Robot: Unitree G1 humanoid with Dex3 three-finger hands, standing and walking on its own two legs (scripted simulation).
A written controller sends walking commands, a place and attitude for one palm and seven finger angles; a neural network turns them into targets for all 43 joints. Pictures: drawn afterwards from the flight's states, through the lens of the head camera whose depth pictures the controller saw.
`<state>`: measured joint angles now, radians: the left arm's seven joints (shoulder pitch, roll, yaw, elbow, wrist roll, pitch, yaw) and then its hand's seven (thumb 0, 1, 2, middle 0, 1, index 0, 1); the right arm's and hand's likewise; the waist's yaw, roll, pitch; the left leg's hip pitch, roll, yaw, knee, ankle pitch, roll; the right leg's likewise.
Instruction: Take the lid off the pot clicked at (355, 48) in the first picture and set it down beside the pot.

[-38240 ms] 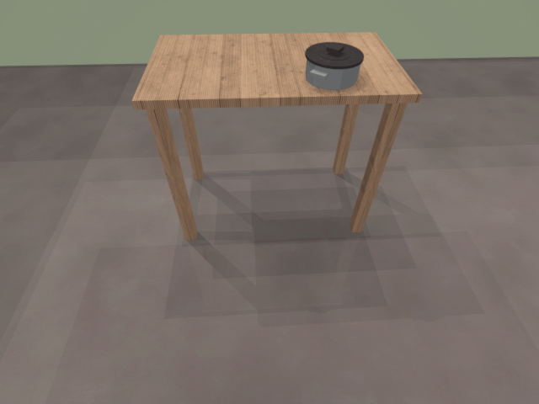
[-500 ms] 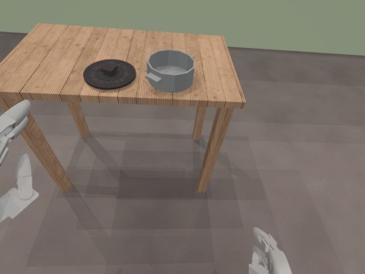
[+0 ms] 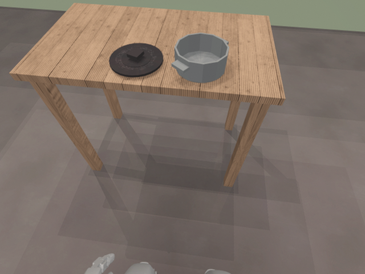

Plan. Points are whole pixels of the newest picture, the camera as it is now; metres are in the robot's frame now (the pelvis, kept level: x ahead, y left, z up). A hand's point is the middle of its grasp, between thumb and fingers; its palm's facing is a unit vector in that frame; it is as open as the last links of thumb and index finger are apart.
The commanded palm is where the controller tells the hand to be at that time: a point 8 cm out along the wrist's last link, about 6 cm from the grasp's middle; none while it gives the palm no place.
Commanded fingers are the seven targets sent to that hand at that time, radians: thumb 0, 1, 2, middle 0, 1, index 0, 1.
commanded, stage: stop stepping back and stand still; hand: left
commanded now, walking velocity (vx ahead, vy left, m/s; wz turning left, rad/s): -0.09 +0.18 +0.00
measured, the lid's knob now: (135, 54) +0.76 +0.18 +0.03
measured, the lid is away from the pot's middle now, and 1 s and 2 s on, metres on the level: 0.22 0.22 0.22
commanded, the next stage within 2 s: let the arm hang, fingers relaxed in 0.80 s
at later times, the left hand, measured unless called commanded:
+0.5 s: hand out of the picture +0.06 +0.20 -0.15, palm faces -0.01 -0.98 -0.21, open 7.2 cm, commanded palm none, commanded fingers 0.00 0.90 0.90 -0.20 -0.30 -0.20 -0.30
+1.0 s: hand out of the picture +0.03 +0.21 -0.15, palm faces -0.04 -0.98 -0.20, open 7.3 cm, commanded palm none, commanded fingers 0.00 0.90 0.90 -0.20 -0.30 -0.20 -0.30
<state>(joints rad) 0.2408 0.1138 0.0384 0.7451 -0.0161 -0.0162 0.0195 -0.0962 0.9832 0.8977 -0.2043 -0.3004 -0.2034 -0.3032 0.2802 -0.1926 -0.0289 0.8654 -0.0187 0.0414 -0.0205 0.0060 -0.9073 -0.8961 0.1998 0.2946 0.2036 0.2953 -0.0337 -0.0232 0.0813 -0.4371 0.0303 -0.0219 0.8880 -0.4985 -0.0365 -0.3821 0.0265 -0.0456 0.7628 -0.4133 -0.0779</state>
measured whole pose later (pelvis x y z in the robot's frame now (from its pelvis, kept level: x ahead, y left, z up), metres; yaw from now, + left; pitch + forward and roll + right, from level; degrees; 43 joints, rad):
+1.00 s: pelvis +0.01 +0.04 +0.03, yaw -5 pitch -1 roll +0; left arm 0.25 0.14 0.03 1.12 0.00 0.01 0.05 0.01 0.93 0.90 -0.20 -0.30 -0.20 -0.30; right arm 0.33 -0.10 -0.02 1.10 -0.01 0.00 -0.05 0.00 -0.91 -0.90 0.20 0.29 0.20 0.30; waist -0.02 0.01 0.06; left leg -0.14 -0.01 0.04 0.45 -0.30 0.04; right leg -0.17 0.04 0.04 0.44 -0.25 -0.02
